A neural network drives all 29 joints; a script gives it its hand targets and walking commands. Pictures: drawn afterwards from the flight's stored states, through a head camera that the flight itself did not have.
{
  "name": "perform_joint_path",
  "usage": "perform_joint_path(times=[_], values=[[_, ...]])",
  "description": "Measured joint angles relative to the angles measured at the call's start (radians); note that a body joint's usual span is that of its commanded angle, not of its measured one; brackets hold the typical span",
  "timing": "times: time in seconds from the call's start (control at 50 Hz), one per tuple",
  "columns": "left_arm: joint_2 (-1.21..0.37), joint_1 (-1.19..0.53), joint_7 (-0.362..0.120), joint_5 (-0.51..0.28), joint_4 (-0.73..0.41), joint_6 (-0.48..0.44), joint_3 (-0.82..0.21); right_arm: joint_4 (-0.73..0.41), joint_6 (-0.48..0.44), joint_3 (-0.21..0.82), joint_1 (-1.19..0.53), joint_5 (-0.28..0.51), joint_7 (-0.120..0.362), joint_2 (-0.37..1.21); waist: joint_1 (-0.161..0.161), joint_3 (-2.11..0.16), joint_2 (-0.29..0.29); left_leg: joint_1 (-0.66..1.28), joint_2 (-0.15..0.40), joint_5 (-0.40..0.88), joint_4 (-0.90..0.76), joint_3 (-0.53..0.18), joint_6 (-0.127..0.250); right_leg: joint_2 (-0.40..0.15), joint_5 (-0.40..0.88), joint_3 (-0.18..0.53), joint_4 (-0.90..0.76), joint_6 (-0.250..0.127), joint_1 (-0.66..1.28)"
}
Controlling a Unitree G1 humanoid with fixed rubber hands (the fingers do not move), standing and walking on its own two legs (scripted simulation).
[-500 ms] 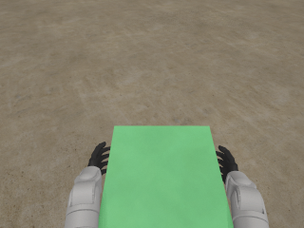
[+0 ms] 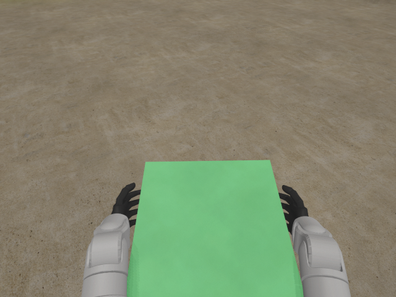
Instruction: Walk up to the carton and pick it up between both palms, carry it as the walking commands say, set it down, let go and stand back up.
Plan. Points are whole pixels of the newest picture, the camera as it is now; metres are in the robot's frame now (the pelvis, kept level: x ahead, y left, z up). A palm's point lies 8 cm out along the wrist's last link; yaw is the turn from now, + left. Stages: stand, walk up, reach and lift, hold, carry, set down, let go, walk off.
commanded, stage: reach and lift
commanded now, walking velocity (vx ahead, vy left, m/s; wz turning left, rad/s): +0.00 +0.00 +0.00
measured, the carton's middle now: (208, 244) +0.26 +0.00 -0.03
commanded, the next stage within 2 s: hold in 0.66 s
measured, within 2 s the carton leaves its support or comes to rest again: neither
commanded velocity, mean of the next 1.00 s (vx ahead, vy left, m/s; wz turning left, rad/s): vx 0.00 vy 0.00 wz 0.00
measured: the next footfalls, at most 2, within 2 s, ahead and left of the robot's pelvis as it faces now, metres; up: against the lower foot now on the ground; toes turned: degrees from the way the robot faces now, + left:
none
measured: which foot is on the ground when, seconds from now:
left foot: down 0.00-1.00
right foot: down 0.00-1.00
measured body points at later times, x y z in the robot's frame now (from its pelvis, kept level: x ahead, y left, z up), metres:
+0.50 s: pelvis +0.00 +0.00 +0.00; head -0.03 +0.01 +0.45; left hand +0.29 +0.18 +0.03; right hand +0.28 -0.18 +0.03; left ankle +0.03 +0.12 -0.75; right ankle +0.00 -0.12 -0.75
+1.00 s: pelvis +0.00 +0.00 +0.00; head -0.02 +0.00 +0.45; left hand +0.28 +0.18 +0.03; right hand +0.28 -0.18 +0.03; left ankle +0.03 +0.12 -0.75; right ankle +0.00 -0.12 -0.75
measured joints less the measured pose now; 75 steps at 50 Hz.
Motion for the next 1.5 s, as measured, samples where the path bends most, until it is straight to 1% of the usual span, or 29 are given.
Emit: perform_joint_path(times=[0.04, 0.08, 0.1, 0.14, 0.22, 0.38, 0.48, 0.6, 0.66, 0.88, 0.96, 1.04, 1.1, 1.26, 1.34, 1.4, 1.5], values=[[-0.001, 0.000, -0.002, 0.002, 0.003, 0.000, 0.004, 0.002, 0.003, 0.002, -0.002, -0.003, 0.000, -0.001, 0.000, 0.002, -0.002, 0.000, 0.000, -0.001, 0.002, 0.004, 0.001, 0.000, -0.001, 0.003, 0.004, 0.001, -0.001], [-0.004, -0.001, -0.002, 0.006, 0.007, 0.000, 0.006, 0.012, 0.002, -0.005, -0.004, -0.002, 0.002, 0.001, 0.007, -0.003, -0.003, -0.006, 0.000, -0.003, 0.005, 0.009, 0.001, 0.001, -0.003, 0.007, 0.011, 0.001, -0.010], [-0.003, 0.000, -0.002, 0.008, 0.005, 0.003, 0.005, 0.015, 0.000, -0.011, -0.004, 0.002, 0.012, 0.005, 0.007, -0.007, -0.003, -0.008, 0.000, -0.003, 0.006, 0.009, 0.002, 0.001, -0.003, 0.008, 0.011, 0.001, -0.013], [-0.002, 0.002, 0.004, 0.006, 0.003, 0.004, 0.003, 0.012, 0.003, -0.009, -0.005, -0.003, 0.008, 0.009, 0.006, -0.005, -0.004, -0.005, -0.002, -0.001, 0.002, 0.009, 0.003, -0.002, -0.003, 0.007, 0.010, 0.002, -0.011], [-0.003, 0.008, 0.004, 0.005, -0.008, 0.004, -0.001, -0.002, 0.006, -0.011, 0.002, -0.002, 0.009, 0.013, 0.015, -0.011, -0.004, -0.006, -0.003, 0.001, -0.004, 0.012, 0.004, -0.004, -0.003, 0.009, 0.008, 0.003, -0.014], [-0.008, 0.031, 0.001, 0.002, -0.045, 0.006, -0.007, -0.040, 0.007, -0.009, 0.026, -0.004, 0.015, 0.020, 0.021, -0.013, -0.005, 0.008, -0.005, 0.009, -0.025, 0.011, 0.006, -0.008, 0.004, 0.006, -0.015, 0.004, 0.001], [-0.012, 0.038, -0.001, 0.009, -0.041, 0.010, -0.006, -0.033, 0.009, -0.010, 0.030, -0.015, 0.022, 0.020, 0.008, -0.006, 0.000, 0.013, -0.007, 0.009, -0.028, 0.011, 0.008, -0.011, 0.002, 0.005, -0.014, 0.005, 0.005], [-0.020, 0.092, 0.004, -0.006, -0.110, 0.013, -0.033, -0.107, 0.012, 0.013, 0.090, 0.006, 0.021, 0.014, 0.013, -0.011, 0.008, 0.017, -0.004, 0.012, -0.042, 0.016, 0.007, -0.010, 0.006, 0.009, -0.025, 0.004, 0.006], [-0.020, 0.107, 0.004, -0.011, -0.131, 0.016, -0.038, -0.125, 0.014, 0.021, 0.103, 0.011, 0.019, 0.014, 0.014, -0.010, 0.010, 0.023, -0.002, 0.014, -0.047, 0.015, 0.006, -0.009, 0.008, 0.007, -0.031, 0.002, 0.012], [0.000, 0.085, 0.004, -0.019, -0.112, 0.025, -0.040, -0.118, 0.028, 0.027, 0.082, -0.002, 0.011, 0.017, 0.013, 0.013, 0.003, 0.027, -0.002, 0.011, -0.035, 0.007, 0.002, -0.007, 0.001, -0.004, -0.015, -0.002, 0.017], [0.001, 0.091, 0.004, -0.021, -0.118, 0.027, -0.042, -0.125, 0.031, 0.031, 0.089, 0.002, 0.008, 0.016, 0.007, 0.018, -0.003, 0.023, -0.003, 0.014, -0.037, 0.004, 0.002, -0.008, 0.002, -0.008, -0.015, -0.002, 0.014], [-0.001, 0.101, 0.004, -0.026, -0.123, 0.026, -0.043, -0.135, 0.033, 0.033, 0.101, 0.007, 0.005, 0.017, 0.008, 0.014, -0.009, 0.018, -0.002, 0.015, -0.038, 0.004, 0.001, -0.007, 0.004, -0.008, -0.018, -0.003, 0.008], [-0.001, 0.091, 0.007, -0.024, -0.110, 0.028, -0.044, -0.123, 0.032, 0.023, 0.096, 0.010, 0.004, 0.019, 0.016, 0.017, -0.007, 0.014, -0.001, 0.011, -0.032, 0.008, 0.001, -0.006, 0.002, -0.005, -0.012, -0.003, 0.003], [-0.002, 0.112, 0.008, -0.032, -0.148, 0.031, -0.050, -0.157, 0.035, 0.035, 0.112, 0.011, 0.006, 0.019, 0.015, 0.006, -0.002, 0.020, -0.002, 0.018, -0.045, 0.008, 0.003, -0.008, 0.007, -0.007, -0.023, -0.002, 0.009], [0.001, 0.082, 0.007, -0.022, -0.108, 0.035, -0.039, -0.114, 0.037, 0.026, 0.078, 0.000, 0.007, 0.017, 0.009, 0.016, -0.001, 0.016, -0.005, 0.013, -0.030, 0.007, 0.003, -0.009, 0.000, -0.010, -0.004, -0.001, 0.004], [0.005, 0.076, 0.007, -0.023, -0.100, 0.035, -0.038, -0.109, 0.038, 0.023, 0.074, -0.004, 0.006, 0.020, 0.005, 0.020, -0.005, 0.014, -0.006, 0.012, -0.026, 0.006, 0.004, -0.011, -0.004, -0.012, 0.002, 0.000, 0.002], [0.001, 0.088, 0.008, -0.029, -0.122, 0.036, -0.044, -0.137, 0.038, 0.023, 0.093, 0.004, 0.005, 0.022, 0.014, 0.009, -0.012, 0.012, -0.004, 0.011, -0.030, 0.011, 0.004, -0.009, 0.001, -0.007, -0.008, 0.000, 0.001]])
